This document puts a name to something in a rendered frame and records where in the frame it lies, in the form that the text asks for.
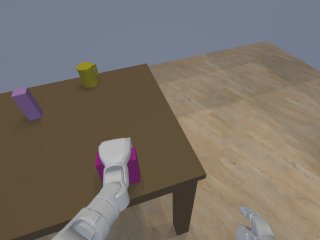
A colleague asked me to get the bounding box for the sponge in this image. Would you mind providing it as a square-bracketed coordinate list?
[95, 147, 141, 184]

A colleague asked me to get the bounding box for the robot left hand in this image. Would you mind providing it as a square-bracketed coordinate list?
[98, 137, 133, 167]

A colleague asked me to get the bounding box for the left robot upper arm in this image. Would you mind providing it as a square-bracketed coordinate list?
[57, 227, 88, 240]

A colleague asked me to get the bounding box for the robot right hand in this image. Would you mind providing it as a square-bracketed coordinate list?
[236, 206, 274, 240]

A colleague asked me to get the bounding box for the table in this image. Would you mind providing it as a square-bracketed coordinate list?
[0, 63, 207, 240]

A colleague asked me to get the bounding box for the robot left forearm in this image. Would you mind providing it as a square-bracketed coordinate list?
[51, 162, 130, 240]

